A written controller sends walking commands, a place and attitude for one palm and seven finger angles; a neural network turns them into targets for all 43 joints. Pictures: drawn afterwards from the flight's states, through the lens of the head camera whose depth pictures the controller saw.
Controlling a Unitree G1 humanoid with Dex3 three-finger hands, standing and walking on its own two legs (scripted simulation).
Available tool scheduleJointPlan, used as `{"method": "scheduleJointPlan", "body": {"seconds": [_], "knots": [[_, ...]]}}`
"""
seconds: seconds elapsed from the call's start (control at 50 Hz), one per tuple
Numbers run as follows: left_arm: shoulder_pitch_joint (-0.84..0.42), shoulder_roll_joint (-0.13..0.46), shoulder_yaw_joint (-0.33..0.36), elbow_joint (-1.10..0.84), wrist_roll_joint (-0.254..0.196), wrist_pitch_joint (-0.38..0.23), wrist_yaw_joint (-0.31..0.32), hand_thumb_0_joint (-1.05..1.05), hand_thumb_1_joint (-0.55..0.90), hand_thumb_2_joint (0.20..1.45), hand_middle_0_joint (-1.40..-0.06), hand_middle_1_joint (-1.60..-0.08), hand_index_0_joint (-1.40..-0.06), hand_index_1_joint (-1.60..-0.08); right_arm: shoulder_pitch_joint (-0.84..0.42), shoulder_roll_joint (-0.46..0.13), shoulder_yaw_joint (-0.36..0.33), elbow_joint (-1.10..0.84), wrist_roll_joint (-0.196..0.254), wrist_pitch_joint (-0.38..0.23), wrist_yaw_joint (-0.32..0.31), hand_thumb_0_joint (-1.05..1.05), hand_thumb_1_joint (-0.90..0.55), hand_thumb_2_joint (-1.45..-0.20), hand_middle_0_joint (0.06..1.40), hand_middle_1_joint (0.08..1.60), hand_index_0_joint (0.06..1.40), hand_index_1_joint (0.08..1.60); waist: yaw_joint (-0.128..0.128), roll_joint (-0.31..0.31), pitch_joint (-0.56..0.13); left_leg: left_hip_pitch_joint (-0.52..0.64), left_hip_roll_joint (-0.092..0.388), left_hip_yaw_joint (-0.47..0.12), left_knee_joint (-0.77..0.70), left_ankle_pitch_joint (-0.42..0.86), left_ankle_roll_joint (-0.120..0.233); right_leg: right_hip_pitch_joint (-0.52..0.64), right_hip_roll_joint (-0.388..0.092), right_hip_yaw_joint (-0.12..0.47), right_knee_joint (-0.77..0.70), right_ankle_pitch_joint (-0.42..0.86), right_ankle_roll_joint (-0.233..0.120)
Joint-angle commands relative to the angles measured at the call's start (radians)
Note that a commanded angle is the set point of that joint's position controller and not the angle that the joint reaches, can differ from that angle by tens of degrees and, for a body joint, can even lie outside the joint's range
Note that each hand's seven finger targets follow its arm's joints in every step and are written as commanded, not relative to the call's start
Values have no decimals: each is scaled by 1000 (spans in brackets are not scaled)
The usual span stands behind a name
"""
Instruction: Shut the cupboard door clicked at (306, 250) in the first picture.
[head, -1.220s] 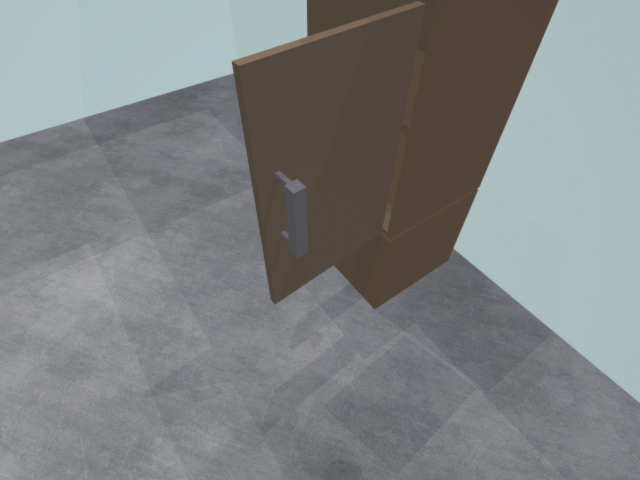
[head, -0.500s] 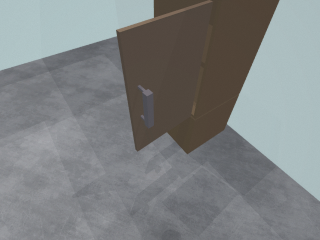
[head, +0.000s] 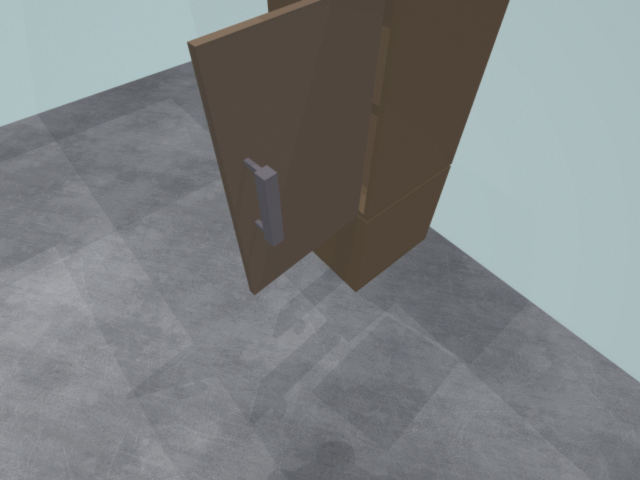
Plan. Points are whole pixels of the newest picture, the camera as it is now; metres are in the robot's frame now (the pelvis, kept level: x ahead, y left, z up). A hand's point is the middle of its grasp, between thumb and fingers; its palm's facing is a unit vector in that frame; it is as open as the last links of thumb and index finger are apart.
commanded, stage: walk to a spot facing it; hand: left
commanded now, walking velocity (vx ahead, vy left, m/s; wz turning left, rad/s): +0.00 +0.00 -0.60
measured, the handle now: (262, 202) +0.56 +0.15 -0.03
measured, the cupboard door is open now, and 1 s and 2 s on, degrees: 94 94 94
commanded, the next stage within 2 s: none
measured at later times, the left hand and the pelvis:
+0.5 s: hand out of the picture +0.06 +0.17 -0.15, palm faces -0.18 -0.94 -0.28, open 7.3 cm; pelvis -0.02 -0.03 +0.01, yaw -16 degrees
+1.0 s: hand (256, 441) +0.20 +0.11 -0.16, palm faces -0.52 -0.80 -0.29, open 7.4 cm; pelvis -0.02 -0.03 -0.02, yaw -33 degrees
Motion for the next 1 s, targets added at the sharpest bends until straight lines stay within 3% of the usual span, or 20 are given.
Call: {"method": "scheduleJointPlan", "body": {"seconds": [0.0,0.08,0.14,0.16,0.18,0.2,0.24,0.28,0.56,0.62,0.64,0.66,0.68,0.76,0.86,0.9,0.92,0.94,0.96,0.98], "knots": [[9,140,43,-96,5,-9,3,0,900,900,-200,-300,-200,-300,64,-169,-45,-73,-6,-9,-16,0,-900,-900,200,300,200,300,-21,76,-57,113,169,-133,-55,178,78,-200,-109,105,49,352,7],[-23,96,47,-141,6,3,-17,0,900,900,-200,-300,-200,-300,73,-210,-57,-100,-18,-24,-12,0,-900,-900,200,300,200,300,-18,222,-92,81,380,-267,-220,197,212,-262,-73,-30,402,-218,38],[69,89,56,-128,9,2,-30,0,900,900,-200,-300,-200,-300,-31,-218,-55,-142,-20,-20,-7,0,-900,-900,200,300,200,300,54,142,-105,-51,303,-100,-94,157,133,-85,-99,-66,200,-60,41],[143,119,65,-110,14,-2,-27,0,900,900,-200,-300,-200,-300,-74,-205,-56,-165,-10,-11,-4,0,-900,-900,200,300,200,300,95,-1,-78,-176,219,-27,53,27,74,16,-114,-31,9,89,38],[133,236,83,-122,31,-13,-13,0,900,900,-200,-300,-200,-300,-71,-127,-48,-197,0,0,3,0,-900,-900,200,300,200,300,81,-361,-30,-347,18,92,352,-266,-30,4,-356,387,-243,153,-38],[115,270,81,-141,17,-13,-5,0,900,900,-200,-300,-200,-300,-124,-152,-49,-218,-1,5,12,0,-900,-900,200,300,200,300,99,-276,-1,-347,-11,-36,534,-359,-25,-106,-444,484,-270,242,-124],[2,218,75,-169,17,-20,6,0,900,900,-200,-300,-200,-300,-111,-139,-54,-200,-1,7,12,0,-900,-900,200,300,200,300,24,-148,14,-375,10,-128,649,-233,-22,-104,-354,407,-184,375,-152],[-1,190,68,-177,13,-32,13,0,900,900,-200,-300,-200,-300,-83,-121,-48,-191,-1,2,12,0,-900,-900,200,300,200,300,13,-95,-76,-351,14,-121,630,-177,-37,4,-311,319,-111,596,-139],[23,219,84,-202,20,-24,12,0,900,900,-200,-300,-200,-300,-124,-108,-39,-257,21,-14,5,0,-900,-900,200,300,200,300,21,-124,-126,-155,-54,-121,200,-179,-31,10,-246,428,-49,729,-129],[-37,188,73,-227,3,-19,5,0,900,900,-200,-300,-200,-300,14,-151,-42,-220,17,-30,-4,0,-900,-900,200,300,200,300,-44,-39,-168,202,17,-154,-131,55,0,-229,-134,335,48,491,-21],[-13,132,62,-247,-5,-17,-5,0,900,900,-200,-300,-200,-300,34,-243,-57,-226,0,-41,-8,0,-900,-900,200,300,200,300,-39,224,-178,335,274,-414,-212,178,97,-433,3,185,202,67,45],[-33,137,57,-273,4,-25,-13,0,900,900,-200,-300,-200,-300,59,-281,-62,-245,-3,-34,-7,0,-900,-900,200,300,200,300,-39,282,-148,260,465,-540,-226,332,218,-471,-6,30,446,-282,93],[-60,163,62,-285,17,-21,-22,0,900,900,-200,-300,-200,-300,60,-276,-55,-254,-15,-34,-8,0,-900,-900,200,300,200,300,-47,164,-108,143,470,-528,-227,325,265,-470,-38,22,615,-275,107],[-74,126,58,-263,9,-7,-45,0,900,900,-200,-300,-200,-300,-14,-203,-33,-271,-19,-37,-10,0,-900,-900,200,300,200,300,3,230,-112,157,250,-161,-118,602,160,-456,-89,-48,630,-146,124],[-129,111,41,-278,8,-12,-56,0,900,900,-200,-300,-200,-300,60,-246,-56,-240,-18,-28,4,0,-900,-900,200,300,200,300,-38,224,-120,154,252,-66,-55,584,120,-268,-63,-154,263,-80,95],[-71,125,47,-261,5,-15,-56,0,900,900,-200,-300,-200,-300,34,-260,-60,-243,-13,-23,9,0,-900,-900,200,300,200,300,4,208,-122,81,243,-38,18,480,78,-129,-61,-158,95,66,74],[-5,167,57,-241,8,-21,-52,0,900,900,-200,-300,-200,-300,18,-254,-61,-250,-6,-21,14,0,-900,-900,200,300,200,300,39,128,-141,-18,208,6,130,340,32,16,-88,-128,-18,227,56],[48,286,80,-229,20,-33,-37,0,900,900,-200,-300,-200,-300,25,-179,-47,-280,5,-17,21,0,-900,-900,200,300,200,300,61,-209,-173,-244,74,106,379,-41,-41,184,-333,209,-127,536,-33],[92,353,88,-218,8,-31,-20,0,900,900,-200,-300,-200,-300,-29,-160,-34,-320,7,-7,19,0,-900,-900,200,300,200,300,101,-317,-177,-324,17,14,574,-433,-53,130,-498,376,-133,798,-147],[73,331,86,-223,11,-24,-8,0,900,900,-200,-300,-200,-300,-44,-161,-35,-306,10,0,12,0,-900,-900,200,300,200,300,93,-236,-160,-348,37,-82,658,-402,-38,73,-451,352,-122,606,-185]]}}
